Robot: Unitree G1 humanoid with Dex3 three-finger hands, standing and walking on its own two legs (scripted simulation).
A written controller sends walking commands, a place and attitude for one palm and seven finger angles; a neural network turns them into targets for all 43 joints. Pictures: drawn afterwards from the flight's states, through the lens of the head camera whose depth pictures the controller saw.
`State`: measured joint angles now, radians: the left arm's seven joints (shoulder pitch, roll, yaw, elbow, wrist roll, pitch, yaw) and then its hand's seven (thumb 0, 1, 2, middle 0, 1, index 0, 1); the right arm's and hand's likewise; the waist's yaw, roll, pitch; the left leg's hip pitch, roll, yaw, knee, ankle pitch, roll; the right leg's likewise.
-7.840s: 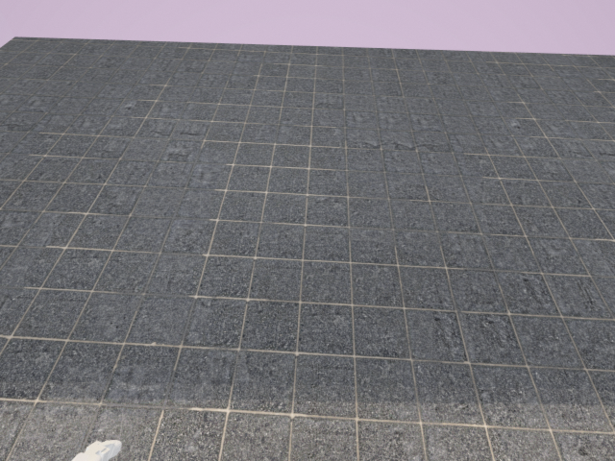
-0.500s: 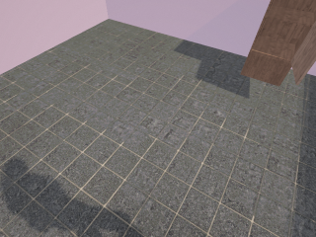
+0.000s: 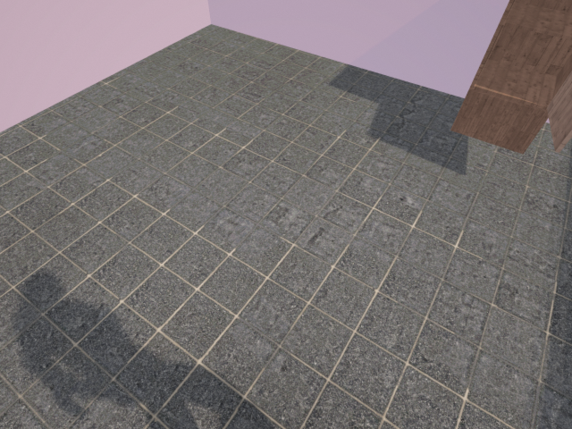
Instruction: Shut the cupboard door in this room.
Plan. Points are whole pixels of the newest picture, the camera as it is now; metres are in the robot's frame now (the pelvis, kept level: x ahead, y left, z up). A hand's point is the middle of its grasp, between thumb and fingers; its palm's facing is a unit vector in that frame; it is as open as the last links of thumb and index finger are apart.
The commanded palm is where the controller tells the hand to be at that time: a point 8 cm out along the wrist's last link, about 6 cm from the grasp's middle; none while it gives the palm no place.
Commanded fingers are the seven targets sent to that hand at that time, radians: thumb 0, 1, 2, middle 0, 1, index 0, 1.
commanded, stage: stand and wait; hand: left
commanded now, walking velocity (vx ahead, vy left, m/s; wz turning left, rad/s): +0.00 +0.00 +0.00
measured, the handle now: out of the picture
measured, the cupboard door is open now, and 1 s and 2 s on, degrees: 100 100 100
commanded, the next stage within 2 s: turn or walk to find it in 0.08 s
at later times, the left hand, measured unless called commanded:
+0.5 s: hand out of the picture +0.01 +0.18 -0.18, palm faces +0.06 -0.98 -0.20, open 7.4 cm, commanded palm none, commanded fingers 0.00 0.90 0.90 -0.20 -0.30 -0.20 -0.30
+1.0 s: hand out of the picture +0.06 +0.20 -0.16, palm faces +0.16 -0.95 -0.26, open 7.4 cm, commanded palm none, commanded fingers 0.00 0.90 0.90 -0.20 -0.30 -0.20 -0.30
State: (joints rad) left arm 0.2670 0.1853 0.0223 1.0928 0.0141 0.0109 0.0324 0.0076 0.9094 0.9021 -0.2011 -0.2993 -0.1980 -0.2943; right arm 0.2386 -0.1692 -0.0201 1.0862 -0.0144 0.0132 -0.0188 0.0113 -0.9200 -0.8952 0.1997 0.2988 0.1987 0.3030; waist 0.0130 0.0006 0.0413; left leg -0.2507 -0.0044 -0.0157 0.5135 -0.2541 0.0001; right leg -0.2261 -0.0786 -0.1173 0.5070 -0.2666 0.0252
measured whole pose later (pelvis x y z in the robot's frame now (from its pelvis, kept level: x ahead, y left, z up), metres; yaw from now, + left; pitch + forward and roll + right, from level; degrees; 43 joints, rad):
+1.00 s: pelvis +0.00 -0.02 +0.00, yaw +9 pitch +1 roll +0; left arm 0.14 0.22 0.04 0.99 0.01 0.02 0.03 0.01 0.91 0.90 -0.20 -0.30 -0.20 -0.29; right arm 0.24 -0.18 -0.03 1.01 -0.03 0.01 -0.03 0.01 -0.91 -0.90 0.20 0.30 0.20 0.30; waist -0.02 0.01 0.05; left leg -0.31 -0.05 -0.16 0.49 -0.20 -0.01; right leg -0.29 0.00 -0.04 0.70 -0.46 0.02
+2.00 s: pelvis -0.03 -0.06 +0.00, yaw +26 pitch +0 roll +1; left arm 0.16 0.21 0.04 0.91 0.02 0.01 0.03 0.01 0.91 0.90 -0.20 -0.30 -0.20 -0.29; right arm 0.21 -0.24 -0.08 0.97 -0.03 0.07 0.00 0.01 -0.91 -0.90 0.20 0.30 0.20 0.30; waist -0.02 0.04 0.05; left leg -0.47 -0.05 -0.10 0.84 -0.41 -0.02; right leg -0.22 -0.04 -0.06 0.56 -0.34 -0.01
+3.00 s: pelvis -0.04 -0.08 +0.00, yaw +52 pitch -1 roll +2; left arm 0.19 0.17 0.02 0.91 0.02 0.01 0.03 0.01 0.91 0.90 -0.21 -0.30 -0.20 -0.30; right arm 0.24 -0.26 -0.08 0.99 -0.02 0.07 0.01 0.01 -0.91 -0.90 0.20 0.30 0.20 0.30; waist -0.03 0.04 0.08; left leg -0.47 0.00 -0.03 1.15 -0.39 -0.05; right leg -0.21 -0.08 -0.15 0.51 -0.27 -0.03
